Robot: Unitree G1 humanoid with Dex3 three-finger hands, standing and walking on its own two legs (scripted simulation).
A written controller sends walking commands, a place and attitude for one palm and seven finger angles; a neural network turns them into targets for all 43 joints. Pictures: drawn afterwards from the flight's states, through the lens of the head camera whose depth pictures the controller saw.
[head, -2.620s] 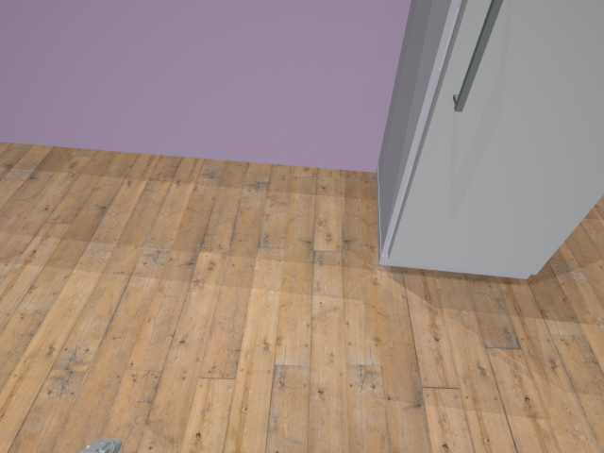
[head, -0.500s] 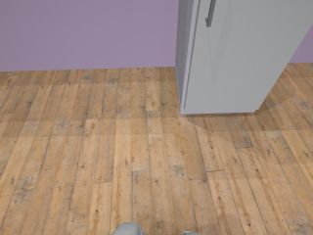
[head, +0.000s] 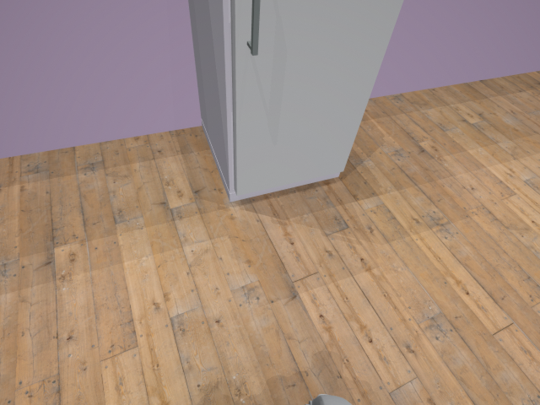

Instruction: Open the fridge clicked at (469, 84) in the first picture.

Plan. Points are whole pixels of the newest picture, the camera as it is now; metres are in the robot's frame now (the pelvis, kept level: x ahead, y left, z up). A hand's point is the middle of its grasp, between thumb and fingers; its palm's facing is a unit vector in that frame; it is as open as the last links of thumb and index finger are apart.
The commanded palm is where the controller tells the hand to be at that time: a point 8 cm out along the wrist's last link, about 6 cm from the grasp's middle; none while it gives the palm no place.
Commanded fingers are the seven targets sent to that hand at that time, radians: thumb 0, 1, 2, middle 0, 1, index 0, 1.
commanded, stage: walk to a spot facing it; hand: left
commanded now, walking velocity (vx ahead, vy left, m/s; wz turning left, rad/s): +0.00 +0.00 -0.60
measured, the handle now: out of the picture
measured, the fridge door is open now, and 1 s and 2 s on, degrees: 0 0 0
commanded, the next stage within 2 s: turn to face it in 1.90 s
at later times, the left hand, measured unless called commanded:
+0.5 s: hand (182, 402) +0.15 +0.15 -0.17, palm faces -0.29 -0.94 -0.19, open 7.4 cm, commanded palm none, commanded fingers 0.00 0.90 0.90 -0.20 -0.30 -0.20 -0.30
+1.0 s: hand (284, 301) +0.35 -0.01 -0.18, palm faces -0.65 -0.75 -0.12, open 7.4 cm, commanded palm none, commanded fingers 0.00 0.90 0.90 -0.20 -0.30 -0.20 -0.30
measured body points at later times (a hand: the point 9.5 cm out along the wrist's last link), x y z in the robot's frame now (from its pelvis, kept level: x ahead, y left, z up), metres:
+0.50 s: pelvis +0.02 -0.01 -0.01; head +0.04 +0.00 +0.44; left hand +0.16 +0.20 -0.16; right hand +0.00 -0.29 -0.14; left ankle +0.06 +0.09 -0.73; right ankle -0.02 -0.15 -0.74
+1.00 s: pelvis +0.15 -0.08 -0.02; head +0.20 -0.10 +0.43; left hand +0.38 +0.03 -0.17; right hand -0.08 -0.17 -0.15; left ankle +0.07 +0.09 -0.74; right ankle +0.18 -0.24 -0.72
